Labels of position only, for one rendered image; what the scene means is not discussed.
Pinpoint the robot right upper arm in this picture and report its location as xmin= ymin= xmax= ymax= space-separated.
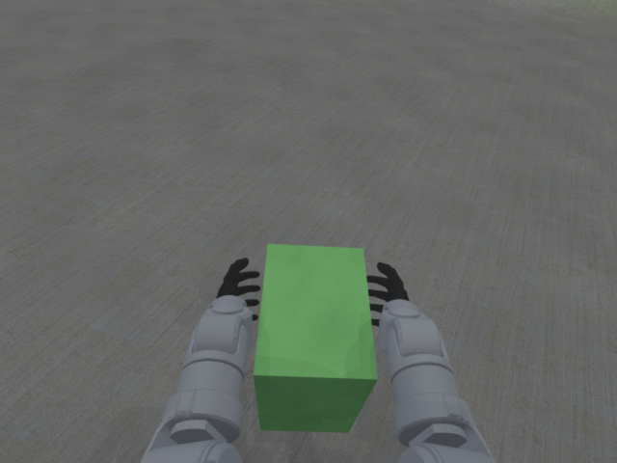
xmin=397 ymin=443 xmax=495 ymax=463

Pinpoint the robot left upper arm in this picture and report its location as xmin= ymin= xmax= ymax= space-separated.
xmin=141 ymin=439 xmax=242 ymax=463

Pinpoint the robot right hand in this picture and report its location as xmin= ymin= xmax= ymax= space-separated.
xmin=366 ymin=262 xmax=410 ymax=327

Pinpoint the carton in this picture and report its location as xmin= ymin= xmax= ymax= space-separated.
xmin=254 ymin=244 xmax=378 ymax=433

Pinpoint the robot right forearm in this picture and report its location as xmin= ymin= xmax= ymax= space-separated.
xmin=378 ymin=299 xmax=496 ymax=463

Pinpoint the robot left forearm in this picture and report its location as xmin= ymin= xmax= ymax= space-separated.
xmin=140 ymin=295 xmax=253 ymax=463

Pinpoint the robot left hand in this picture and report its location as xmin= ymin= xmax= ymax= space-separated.
xmin=216 ymin=258 xmax=260 ymax=321

